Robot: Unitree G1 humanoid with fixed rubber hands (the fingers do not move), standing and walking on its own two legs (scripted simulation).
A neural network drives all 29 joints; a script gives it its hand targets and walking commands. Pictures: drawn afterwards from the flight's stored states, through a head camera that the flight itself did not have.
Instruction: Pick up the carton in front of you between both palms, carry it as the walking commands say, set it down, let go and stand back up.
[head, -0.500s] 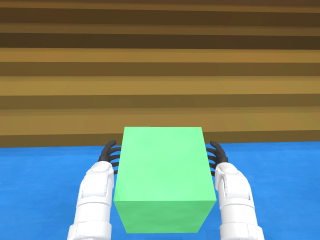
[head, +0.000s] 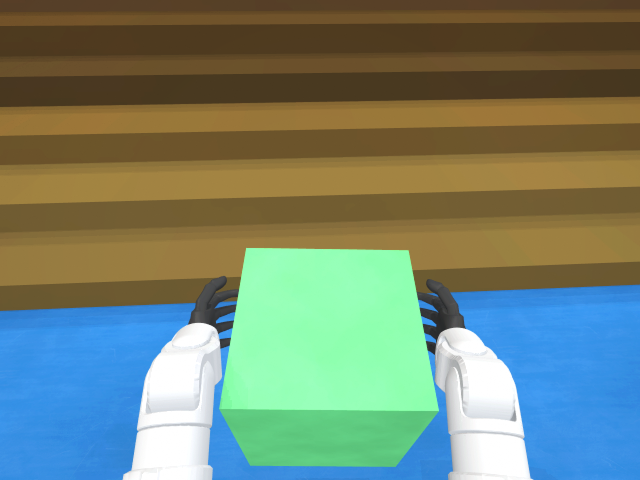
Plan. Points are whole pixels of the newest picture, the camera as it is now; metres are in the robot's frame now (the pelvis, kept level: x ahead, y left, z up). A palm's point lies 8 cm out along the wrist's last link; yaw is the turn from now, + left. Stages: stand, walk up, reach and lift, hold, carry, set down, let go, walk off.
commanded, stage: carry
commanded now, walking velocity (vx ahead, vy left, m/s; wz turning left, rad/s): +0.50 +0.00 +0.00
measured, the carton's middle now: (325, 363) +0.28 +0.01 +0.00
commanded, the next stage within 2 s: none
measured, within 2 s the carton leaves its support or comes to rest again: neither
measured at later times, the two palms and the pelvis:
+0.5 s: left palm (261, 206) +0.51 +0.11 +0.09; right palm (445, 213) +0.50 -0.19 +0.09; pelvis +0.24 -0.03 -0.01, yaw +1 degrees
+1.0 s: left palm (270, 92) +0.88 +0.14 +0.14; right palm (404, 91) +0.87 -0.16 +0.15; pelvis +0.56 -0.02 -0.02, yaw +0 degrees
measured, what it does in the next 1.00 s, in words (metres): walks ahead: left foot, then right foot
